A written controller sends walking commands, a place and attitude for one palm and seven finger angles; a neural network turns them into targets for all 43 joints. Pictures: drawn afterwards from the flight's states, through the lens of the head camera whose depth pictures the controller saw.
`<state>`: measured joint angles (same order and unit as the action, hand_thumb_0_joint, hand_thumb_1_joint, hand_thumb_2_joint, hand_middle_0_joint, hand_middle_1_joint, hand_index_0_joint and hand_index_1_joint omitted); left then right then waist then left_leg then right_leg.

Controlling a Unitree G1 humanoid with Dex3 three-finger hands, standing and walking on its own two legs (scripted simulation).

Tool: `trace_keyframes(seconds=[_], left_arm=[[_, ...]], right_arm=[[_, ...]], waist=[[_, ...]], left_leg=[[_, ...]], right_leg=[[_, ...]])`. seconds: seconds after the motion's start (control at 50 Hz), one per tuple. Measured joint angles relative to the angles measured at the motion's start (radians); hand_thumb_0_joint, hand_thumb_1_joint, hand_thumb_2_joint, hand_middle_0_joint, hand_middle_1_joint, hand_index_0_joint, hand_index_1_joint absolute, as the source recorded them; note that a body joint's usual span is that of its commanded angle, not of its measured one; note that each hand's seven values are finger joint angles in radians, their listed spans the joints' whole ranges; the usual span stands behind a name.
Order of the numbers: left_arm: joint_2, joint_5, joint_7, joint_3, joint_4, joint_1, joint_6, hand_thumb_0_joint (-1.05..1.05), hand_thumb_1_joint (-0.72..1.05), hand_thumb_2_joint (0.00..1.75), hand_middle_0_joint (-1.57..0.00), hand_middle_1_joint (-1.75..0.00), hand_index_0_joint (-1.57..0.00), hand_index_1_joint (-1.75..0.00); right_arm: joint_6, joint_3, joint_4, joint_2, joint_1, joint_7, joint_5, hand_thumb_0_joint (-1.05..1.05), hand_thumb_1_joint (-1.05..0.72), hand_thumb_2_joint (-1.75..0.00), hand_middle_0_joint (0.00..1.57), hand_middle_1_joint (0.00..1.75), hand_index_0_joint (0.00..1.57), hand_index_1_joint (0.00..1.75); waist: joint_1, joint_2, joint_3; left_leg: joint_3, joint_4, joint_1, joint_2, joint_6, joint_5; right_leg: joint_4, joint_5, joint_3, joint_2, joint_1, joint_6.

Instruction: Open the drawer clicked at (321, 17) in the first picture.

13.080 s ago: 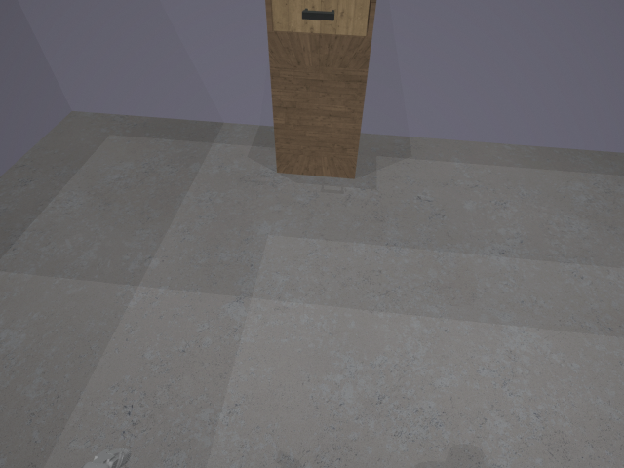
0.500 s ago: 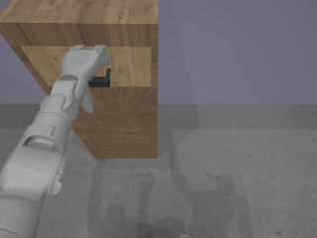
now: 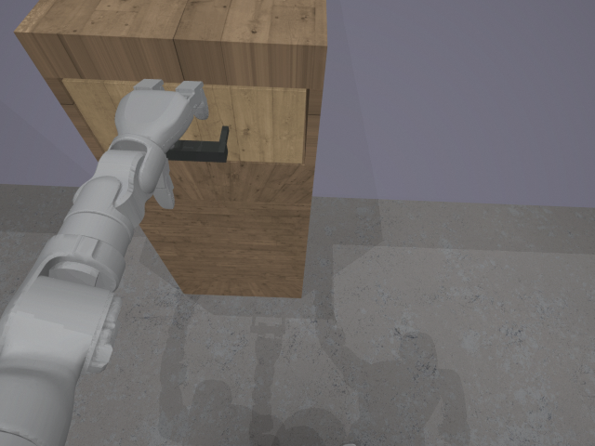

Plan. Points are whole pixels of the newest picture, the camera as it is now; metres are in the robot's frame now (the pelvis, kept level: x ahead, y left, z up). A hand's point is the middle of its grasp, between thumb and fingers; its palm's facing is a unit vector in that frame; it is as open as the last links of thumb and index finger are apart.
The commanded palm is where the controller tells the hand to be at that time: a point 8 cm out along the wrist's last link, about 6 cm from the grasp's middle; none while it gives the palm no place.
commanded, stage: move the hooked fingers above the handle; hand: left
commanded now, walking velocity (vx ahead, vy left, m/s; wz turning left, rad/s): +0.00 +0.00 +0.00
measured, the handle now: (192, 140) +0.57 +0.15 +0.03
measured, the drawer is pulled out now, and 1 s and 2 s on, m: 0.00 0.00 0.00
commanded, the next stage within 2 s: none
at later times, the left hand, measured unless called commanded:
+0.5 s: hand (162, 134) +0.53 +0.17 +0.09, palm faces +0.03 -0.02 -1.00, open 13.8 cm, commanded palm +0.50 +0.17 +0.15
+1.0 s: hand (171, 129) +0.52 +0.16 +0.10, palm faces +0.02 +0.05 -1.00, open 13.5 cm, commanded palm +0.50 +0.17 +0.14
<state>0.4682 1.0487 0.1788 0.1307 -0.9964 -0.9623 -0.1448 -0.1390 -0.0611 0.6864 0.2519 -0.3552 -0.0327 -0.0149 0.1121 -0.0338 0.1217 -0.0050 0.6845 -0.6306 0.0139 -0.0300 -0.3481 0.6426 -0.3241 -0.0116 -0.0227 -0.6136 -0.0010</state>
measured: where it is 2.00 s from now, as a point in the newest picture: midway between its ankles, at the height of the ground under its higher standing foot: outside the picture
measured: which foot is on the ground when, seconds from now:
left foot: down 0.00-1.00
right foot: down 0.00-1.00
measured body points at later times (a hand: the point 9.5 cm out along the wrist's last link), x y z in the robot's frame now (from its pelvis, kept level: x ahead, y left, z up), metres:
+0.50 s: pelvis +0.00 +0.00 +0.00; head +0.10 -0.02 +0.44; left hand +0.52 +0.17 +0.15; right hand -0.01 -0.27 -0.14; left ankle -0.02 +0.10 -0.72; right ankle -0.02 -0.12 -0.72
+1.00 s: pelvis -0.01 -0.01 +0.00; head +0.09 -0.04 +0.44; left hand +0.52 +0.15 +0.16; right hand +0.03 -0.28 -0.14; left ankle -0.02 +0.10 -0.72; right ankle -0.02 -0.12 -0.72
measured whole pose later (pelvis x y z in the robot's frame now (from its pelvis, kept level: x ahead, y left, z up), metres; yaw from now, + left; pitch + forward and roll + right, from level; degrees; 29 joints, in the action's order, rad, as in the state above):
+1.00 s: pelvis -0.01 -0.01 +0.00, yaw -1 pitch +18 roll +0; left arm 0.46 1.09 0.24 0.11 -1.14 -1.06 0.09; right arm -0.17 -0.03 0.66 0.26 -0.29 -0.04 0.00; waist 0.12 -0.07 0.12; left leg 0.02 0.67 -0.65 0.00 -0.01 -0.33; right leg 0.67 -0.32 -0.04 -0.04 -0.66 -0.01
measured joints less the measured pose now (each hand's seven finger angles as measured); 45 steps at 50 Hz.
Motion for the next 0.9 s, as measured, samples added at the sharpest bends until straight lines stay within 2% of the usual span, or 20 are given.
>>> trace_keyframes(seconds=[0.06,0.1,0.18,0.24,0.3,0.36,0.4,0.48,0.54,0.6,0.64,0.68,0.72,0.78,0.82,0.86,0.9], left_arm=[[-0.009,0.014,0.045,-0.005,-0.055,-0.052,0.064,0.00,-0.49,0.30,-0.32,-1.20,-0.33,-1.20],[-0.012,0.020,0.053,0.003,-0.092,-0.082,0.121,0.00,-0.49,0.30,-0.32,-1.20,-0.32,-1.20],[-0.031,0.006,0.004,0.032,-0.113,-0.096,0.192,0.00,-0.49,0.30,-0.31,-1.20,-0.32,-1.20],[-0.052,-0.017,-0.052,0.032,-0.095,-0.068,0.175,0.00,-0.49,0.30,-0.31,-1.20,-0.32,-1.20],[-0.058,-0.021,-0.081,0.009,-0.068,-0.033,0.118,0.00,-0.49,0.30,-0.31,-1.20,-0.32,-1.20],[-0.044,0.001,-0.057,-0.034,-0.037,-0.006,0.059,0.00,-0.49,0.30,-0.32,-1.20,-0.32,-1.20],[-0.024,0.021,-0.020,-0.064,-0.024,0.001,0.044,0.00,-0.49,0.30,-0.32,-1.20,-0.33,-1.20],[0.018,0.041,0.042,-0.092,-0.029,-0.005,0.090,0.00,-0.49,0.30,-0.32,-1.20,-0.32,-1.20],[0.031,0.024,0.030,-0.062,-0.052,-0.008,0.158,0.00,-0.49,0.30,-0.31,-1.20,-0.32,-1.20],[0.017,-0.015,-0.038,0.002,-0.048,0.003,0.191,0.00,-0.49,0.30,-0.31,-1.20,-0.32,-1.20],[-0.002,-0.045,-0.092,0.053,-0.015,0.019,0.175,0.00,-0.49,0.30,-0.31,-1.20,-0.32,-1.20],[-0.026,-0.064,-0.132,0.080,0.026,0.034,0.122,0.00,-0.49,0.30,-0.31,-1.20,-0.32,-1.20],[-0.048,-0.067,-0.139,0.088,0.053,0.041,0.061,0.00,-0.49,0.30,-0.32,-1.20,-0.32,-1.20],[-0.070,-0.045,-0.085,0.063,0.059,0.025,-0.006,0.00,-0.49,0.30,-0.32,-1.20,-0.33,-1.20],[-0.070,-0.018,-0.016,0.019,0.038,0.001,-0.008,0.00,-0.49,0.30,-0.32,-1.20,-0.33,-1.20],[-0.051,0.011,0.055,-0.026,0.003,-0.028,0.032,0.00,-0.49,0.30,-0.32,-1.20,-0.33,-1.20],[-0.021,0.041,0.107,-0.047,-0.049,-0.059,0.109,0.00,-0.49,0.30,-0.32,-1.20,-0.32,-1.20]], right_arm=[[0.004,0.004,-0.003,0.003,0.024,0.013,-0.002,0.00,-0.91,-0.90,0.21,0.30,0.21,0.30],[0.002,0.005,-0.009,0.002,0.031,0.022,-0.002,0.00,-0.91,-0.90,0.21,0.30,0.21,0.30],[-0.011,0.003,-0.013,-0.003,0.023,0.033,0.000,0.00,-0.91,-0.90,0.21,0.30,0.21,0.30],[-0.027,0.007,-0.008,-0.008,0.010,0.030,0.000,0.00,-0.91,-0.90,0.21,0.30,0.21,0.30],[-0.034,0.016,-0.009,-0.014,-0.001,0.018,0.001,0.00,-0.91,-0.90,0.21,0.30,0.21,0.30],[-0.030,0.020,-0.016,-0.018,-0.011,0.006,-0.002,0.00,-0.91,-0.90,0.21,0.30,0.21,0.30],[-0.026,0.021,-0.021,-0.017,-0.014,0.001,-0.005,0.00,-0.91,-0.90,0.21,0.30,0.21,0.30],[-0.023,0.014,-0.017,-0.011,-0.020,0.007,-0.008,0.00,-0.91,-0.90,0.21,0.30,0.21,0.30],[-0.028,0.005,-0.005,-0.004,-0.028,0.016,-0.002,0.00,-0.91,-0.90,0.21,0.30,0.21,0.30],[-0.037,-0.002,0.010,0.000,-0.034,0.020,0.006,0.00,-0.91,-0.90,0.21,0.30,0.21,0.30],[-0.039,-0.007,0.015,0.001,-0.034,0.018,0.007,0.00,-0.91,-0.90,0.21,0.30,0.21,0.30],[-0.037,-0.009,0.018,0.004,-0.025,0.012,0.006,0.00,-0.91,-0.90,0.21,0.30,0.21,0.30],[-0.034,-0.008,0.014,0.007,-0.009,0.004,0.006,0.00,-0.91,-0.90,0.21,0.30,0.21,0.30],[-0.019,-0.004,0.000,0.011,0.025,-0.004,0.004,0.00,-0.91,-0.90,0.21,0.30,0.21,0.30],[-0.010,0.005,-0.013,0.013,0.048,-0.006,0.003,0.00,-0.91,-0.90,0.21,0.30,0.21,0.30],[-0.004,0.017,-0.025,0.014,0.070,-0.008,0.000,0.00,-0.91,-0.90,0.21,0.30,0.21,0.30],[-0.004,0.026,-0.033,0.013,0.084,-0.008,-0.001,0.00,-0.91,-0.90,0.20,0.30,0.21,0.30]], waist=[[0.007,-0.002,0.007],[0.010,-0.007,0.012],[0.007,-0.019,0.017],[0.007,-0.021,0.016],[0.016,-0.016,0.012],[0.025,-0.013,0.007],[0.029,-0.014,0.004],[0.020,-0.024,0.004],[0.001,-0.033,0.007],[-0.016,-0.034,0.008],[-0.021,-0.029,0.004],[-0.020,-0.022,-0.001],[-0.015,-0.014,-0.005],[0.001,-0.005,-0.007],[0.014,-0.004,-0.005],[0.026,-0.007,-0.005],[0.030,-0.015,-0.004]], left_leg=[[0.001,0.016,-0.025,0.004,-0.003,-0.005],[0.004,0.021,-0.037,0.004,-0.005,-0.006],[0.009,0.014,-0.033,0.003,-0.007,-0.005],[0.013,0.002,-0.009,0.001,-0.009,-0.007],[0.017,-0.005,0.010,-0.002,-0.008,-0.009],[0.022,0.000,0.010,-0.006,-0.005,-0.013],[0.025,0.006,0.000,-0.009,-0.003,-0.016],[0.026,0.012,-0.020,-0.011,0.001,-0.014],[0.023,-0.001,-0.012,-0.012,0.003,-0.008],[0.011,-0.024,0.017,-0.010,0.005,0.001],[-0.001,-0.038,0.040,-0.007,0.006,0.007],[-0.011,-0.045,0.060,-0.004,0.008,0.011],[-0.016,-0.043,0.068,-0.002,0.010,0.010],[-0.013,-0.026,0.054,-0.003,0.012,0.006],[-0.006,-0.010,0.031,-0.004,0.013,0.002],[0.005,0.002,0.005,-0.008,0.014,0.001],[0.015,0.009,-0.018,-0.011,0.015,0.001]], right_leg=[[0.017,-0.006,-0.001,0.004,-0.025,0.003],[0.022,-0.006,-0.004,0.004,-0.038,0.006],[0.011,-0.002,-0.009,0.003,-0.035,0.009],[-0.001,-0.001,-0.013,0.001,-0.012,0.010],[-0.005,-0.003,-0.018,-0.002,0.004,0.008],[0.003,-0.006,-0.022,-0.006,0.000,0.004],[0.012,-0.008,-0.025,-0.009,-0.012,0.002],[0.021,-0.008,-0.026,-0.011,-0.035,0.000],[0.008,-0.003,-0.023,-0.012,-0.025,-0.002],[-0.018,0.004,-0.012,-0.010,0.009,-0.004],[-0.033,0.006,0.000,-0.006,0.038,-0.005],[-0.042,0.006,0.010,-0.004,0.061,-0.007],[-0.039,0.004,0.015,-0.002,0.070,-0.009],[-0.016,-0.003,0.013,-0.003,0.052,-0.012],[0.007,-0.007,0.006,-0.004,0.022,-0.014],[0.027,-0.008,-0.004,-0.008,-0.010,-0.014],[0.040,-0.006,-0.014,-0.011,-0.040,-0.014]])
